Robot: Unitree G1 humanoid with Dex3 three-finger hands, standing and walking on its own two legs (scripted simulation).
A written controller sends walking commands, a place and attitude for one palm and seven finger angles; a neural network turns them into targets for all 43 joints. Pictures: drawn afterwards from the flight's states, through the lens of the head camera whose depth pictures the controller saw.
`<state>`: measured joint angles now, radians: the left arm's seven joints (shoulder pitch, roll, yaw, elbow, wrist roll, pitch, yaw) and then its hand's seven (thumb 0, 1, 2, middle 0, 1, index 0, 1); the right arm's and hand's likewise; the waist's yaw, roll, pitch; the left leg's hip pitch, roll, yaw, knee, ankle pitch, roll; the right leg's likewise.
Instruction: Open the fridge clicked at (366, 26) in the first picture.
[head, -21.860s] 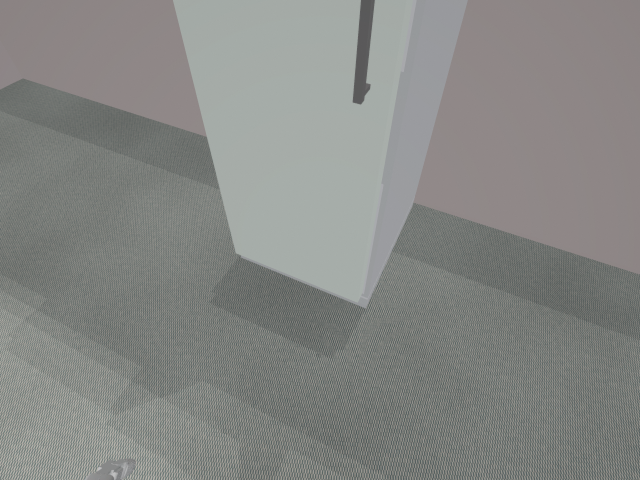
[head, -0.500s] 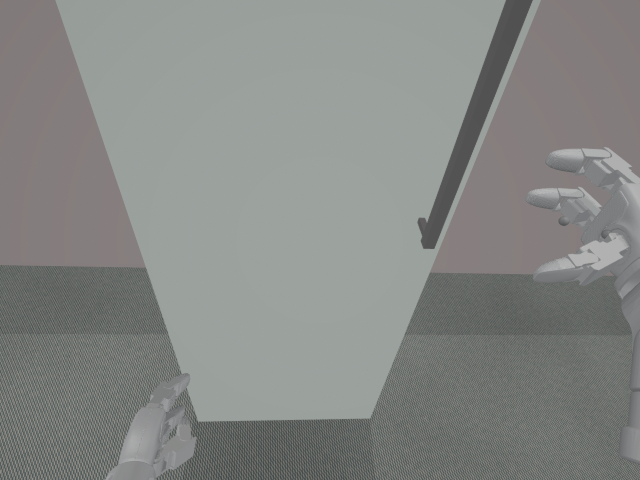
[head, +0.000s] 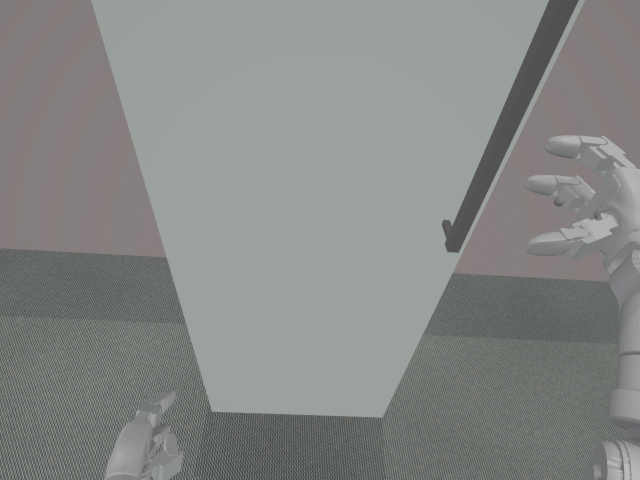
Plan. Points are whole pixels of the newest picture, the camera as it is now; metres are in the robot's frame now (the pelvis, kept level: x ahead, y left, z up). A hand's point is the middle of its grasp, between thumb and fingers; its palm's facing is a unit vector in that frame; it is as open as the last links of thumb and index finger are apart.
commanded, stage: move the hooked fingers beside the handle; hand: right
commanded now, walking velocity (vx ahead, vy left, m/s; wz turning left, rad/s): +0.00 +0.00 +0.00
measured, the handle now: (497, 127) +0.45 -0.16 +0.27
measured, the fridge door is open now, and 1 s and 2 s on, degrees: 0 0 0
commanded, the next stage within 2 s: feel for the door with the fingertips in 1.08 s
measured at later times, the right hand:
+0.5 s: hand (558, 198) +0.38 -0.23 +0.22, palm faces +0.05 +1.00 -0.04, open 14.0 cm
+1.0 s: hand (562, 201) +0.38 -0.24 +0.23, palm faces +0.06 +1.00 -0.04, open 14.0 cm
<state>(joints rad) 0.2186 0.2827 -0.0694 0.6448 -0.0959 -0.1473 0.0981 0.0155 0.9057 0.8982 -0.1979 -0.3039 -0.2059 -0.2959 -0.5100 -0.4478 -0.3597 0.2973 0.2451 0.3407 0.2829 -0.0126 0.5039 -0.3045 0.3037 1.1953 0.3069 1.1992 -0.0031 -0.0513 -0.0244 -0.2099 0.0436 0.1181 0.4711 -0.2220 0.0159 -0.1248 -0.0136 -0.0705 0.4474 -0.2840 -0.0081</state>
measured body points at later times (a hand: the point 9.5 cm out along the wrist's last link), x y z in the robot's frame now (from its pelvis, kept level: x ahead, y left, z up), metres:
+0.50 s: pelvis +0.00 +0.00 +0.00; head -0.01 +0.02 +0.45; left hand +0.16 +0.25 -0.08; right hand +0.37 -0.29 +0.23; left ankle +0.02 +0.11 -0.74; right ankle -0.03 -0.11 -0.74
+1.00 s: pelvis +0.01 -0.01 +0.00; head -0.01 +0.01 +0.45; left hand +0.18 +0.23 -0.08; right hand +0.37 -0.29 +0.23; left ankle +0.02 +0.11 -0.74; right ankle -0.03 -0.11 -0.74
